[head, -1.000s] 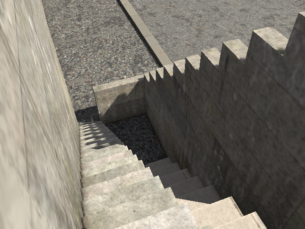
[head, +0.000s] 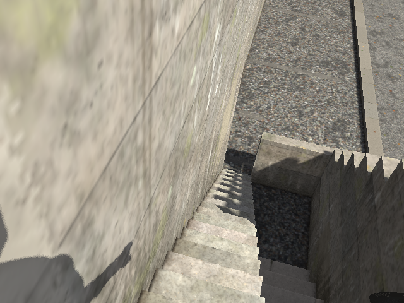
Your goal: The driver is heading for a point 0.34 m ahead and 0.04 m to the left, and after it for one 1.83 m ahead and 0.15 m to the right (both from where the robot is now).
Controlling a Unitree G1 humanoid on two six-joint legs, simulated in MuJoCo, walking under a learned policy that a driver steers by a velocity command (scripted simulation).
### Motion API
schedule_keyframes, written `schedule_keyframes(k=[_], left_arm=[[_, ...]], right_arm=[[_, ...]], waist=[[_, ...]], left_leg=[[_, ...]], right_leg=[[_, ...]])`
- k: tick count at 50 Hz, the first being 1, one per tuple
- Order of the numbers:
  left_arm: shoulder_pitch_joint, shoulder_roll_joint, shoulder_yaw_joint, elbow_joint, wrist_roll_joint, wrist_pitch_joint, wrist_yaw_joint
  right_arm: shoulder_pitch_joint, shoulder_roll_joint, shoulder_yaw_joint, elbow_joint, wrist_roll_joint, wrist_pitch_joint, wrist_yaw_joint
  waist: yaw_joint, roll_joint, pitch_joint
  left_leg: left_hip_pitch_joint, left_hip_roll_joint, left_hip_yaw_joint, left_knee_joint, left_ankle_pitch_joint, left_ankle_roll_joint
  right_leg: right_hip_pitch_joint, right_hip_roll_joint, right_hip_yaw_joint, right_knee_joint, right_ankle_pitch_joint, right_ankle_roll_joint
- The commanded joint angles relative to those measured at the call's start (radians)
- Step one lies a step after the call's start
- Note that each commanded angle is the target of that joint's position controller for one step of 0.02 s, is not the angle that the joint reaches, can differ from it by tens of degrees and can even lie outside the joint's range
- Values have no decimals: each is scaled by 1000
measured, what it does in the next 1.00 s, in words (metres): goes down: left foot, then left foot 0.12 m lower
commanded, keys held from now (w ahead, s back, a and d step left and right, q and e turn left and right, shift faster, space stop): w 1.00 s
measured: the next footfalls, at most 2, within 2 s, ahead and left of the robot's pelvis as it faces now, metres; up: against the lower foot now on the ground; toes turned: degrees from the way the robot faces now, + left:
left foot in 0.04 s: +0.15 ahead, +0.11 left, -0.03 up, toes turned -7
left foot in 0.64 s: +0.17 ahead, +0.12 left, -0.15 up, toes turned +9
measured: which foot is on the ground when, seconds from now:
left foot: up 0.00-0.02, down 0.04-0.50, up 0.52-0.62, down 0.64-0.70, up 0.72-1.00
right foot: down 0.00-0.54, up 0.56-0.90, down 0.92-1.00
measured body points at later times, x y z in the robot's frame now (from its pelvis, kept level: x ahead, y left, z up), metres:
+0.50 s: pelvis +0.22 -0.03 +0.00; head +0.31 +0.02 +0.43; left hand +0.08 +0.20 -0.14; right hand +0.46 -0.21 -0.12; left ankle +0.17 +0.12 -0.74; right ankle -0.08 -0.18 -0.67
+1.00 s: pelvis +0.66 -0.08 -0.66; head +0.63 -0.19 -0.23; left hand +0.55 +0.17 -0.75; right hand +0.77 -0.32 -0.84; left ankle +0.79 +0.07 -1.18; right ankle +0.73 -0.20 -1.32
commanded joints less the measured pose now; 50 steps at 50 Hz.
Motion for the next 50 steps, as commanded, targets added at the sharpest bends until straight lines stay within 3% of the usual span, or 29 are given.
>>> schedule_keyframes(k=[1,2,4,7,8,9,12,17,22,24,26,27,28,30,31,32,33,34,35,36,37,38,43,45,46,47,48,49,50], left_arm=[[-121,119,19,-133,23,-30,5],[-106,95,13,-140,21,-27,-14],[253,52,-28,-17,63,-1,-42],[250,98,-44,90,72,6,-50],[42,104,-33,41,-9,-8,-58],[-63,114,-25,0,-31,-16,-63],[-31,97,-20,-6,-47,-25,-62],[-39,93,-25,-15,-41,3,-71],[-48,135,-17,-58,-70,-51,-87],[30,187,-1,-77,-68,-60,-97],[6,133,-18,-102,-23,-70,-71],[-127,151,-20,-183,11,-53,-58],[-314,179,-1,-241,-8,-61,-32],[-398,139,0,-322,-67,-84,-5],[-479,77,-21,-409,-45,-116,-15],[-390,85,-10,-392,-61,-147,-41],[-291,69,-14,-407,-55,-184,-49],[-49,127,-4,-359,-100,-196,-94],[193,106,4,-166,-91,-200,-121],[399,98,14,-57,-62,-207,-174],[378,28,-9,-88,-17,-178,-194],[278,-43,-46,-104,41,-158,-218],[205,172,-5,-181,56,-82,-188],[483,224,19,-117,5,-8,-147],[393,183,-19,-146,0,13,-113],[43,309,9,-213,19,-9,-109],[-490,833,169,-252,-4,-51,-115],[-517,533,111,-230,23,-108,-98],[-403,297,44,-174,85,-100,-76]], right_arm=[[-27,-97,-28,0,34,-36,35],[38,-108,-37,40,51,-45,36],[-121,-144,-50,-5,35,-34,1],[-219,-61,-53,-67,56,-14,-19],[-113,-65,-53,-27,20,-7,5],[-20,-69,-58,24,-11,-20,20],[-60,6,-33,48,-53,-56,44],[-38,-52,-56,66,-11,-27,54],[-139,-24,-63,27,-59,-50,96],[-191,4,-46,3,-121,-99,107],[-18,12,-51,82,-98,-182,131],[174,30,-63,168,-39,-201,137],[412,66,-47,278,-30,-173,120],[585,-54,-46,359,-42,-144,74],[730,-129,-47,404,-60,-143,47],[725,-129,-45,405,-32,-142,5],[791,-212,-79,430,47,-138,-58],[206,-59,-46,232,82,-92,-93],[-43,16,-22,151,4,-87,-107],[-26,25,-25,150,-35,-117,-111],[-29,70,0,125,31,-152,-118],[67,7,-31,145,52,-166,-120],[248,24,-55,81,31,-165,-81],[81,5,-54,73,28,-93,-66],[146,40,-52,79,61,-47,-62],[559,192,-3,55,100,-53,-37],[525,379,116,-98,121,-71,-23],[339,122,66,-70,94,-94,-30],[382,-51,12,34,56,-113,-44]], waist=[[-48,-8,79],[-49,8,57],[117,398,138],[126,204,170],[27,82,223],[2,51,162],[32,63,92],[16,10,26],[-11,-44,89],[-7,-23,87],[-92,73,35],[-219,297,-30],[-353,338,72],[-323,88,146],[-350,165,51],[-309,44,-74],[-280,404,-61],[-74,338,93],[110,70,21],[177,-88,15],[189,-171,140],[87,-69,126],[6,-74,76],[238,-67,84],[164,-255,197],[-241,-786,298],[-462,-1254,322],[-326,-938,337],[-283,-660,251]], left_leg=[[100,90,-42,-268,20,-26],[257,78,-10,-364,-15,-14],[180,-58,-100,-832,-298,-189],[303,-131,-4,-721,-215,-218],[276,-66,-13,-713,-20,-112],[287,-17,-58,-747,68,-33],[344,14,1,-838,333,26],[546,80,1,-717,487,144],[322,-6,153,-686,44,229],[181,-42,255,-706,-118,249],[511,-17,248,-676,69,286],[870,110,152,-822,547,339],[1040,198,98,-1003,748,342],[1208,269,73,-918,1035,266],[1399,296,78,-736,1322,263],[1502,309,38,-511,906,295],[1515,356,-98,-347,524,368],[992,348,-131,-177,357,360],[408,173,27,21,185,364],[-45,111,62,250,-349,298],[-24,-71,210,454,-846,245],[-105,-69,168,494,-974,240],[-257,-81,243,770,-998,21],[-579,-73,262,983,-946,22],[-654,-106,259,1256,-842,29],[-521,-82,111,1040,-504,147],[-613,108,-17,768,-381,169],[-415,133,-13,773,-130,184],[-379,50,83,789,76,147]], right_leg=[[-3,-207,203,-61,87,-194],[-66,-150,160,28,42,-169],[19,67,-187,11,-55,-109],[120,-25,-160,-363,138,-167],[167,-56,1,-380,195,-154],[266,-70,18,-320,243,-135],[363,-64,10,-298,289,-118],[292,-71,-26,-448,426,-73],[401,-85,-2,-308,983,-50],[460,-93,10,-65,1365,-8],[75,-39,42,153,1270,78],[-220,30,31,401,698,122],[-475,126,1,708,-123,124],[-800,140,-15,877,-283,118],[-961,107,-86,977,-341,132],[-1052,-3,9,749,-125,79],[-1129,-162,149,533,-123,97],[-842,-419,339,-422,508,43],[-83,-251,106,-378,897,88],[376,-226,67,-157,1413,-15],[239,-325,-4,-688,1956,-44],[352,-253,-15,-500,1888,-9],[191,-287,12,-313,1640,-69],[240,-258,42,-81,1047,-51],[-7,-238,133,-245,377,80],[-537,-319,192,-379,221,30],[-784,-666,510,-617,-745,-197],[-1029,-568,638,-614,-833,-183],[-819,-474,477,-593,-524,-191]])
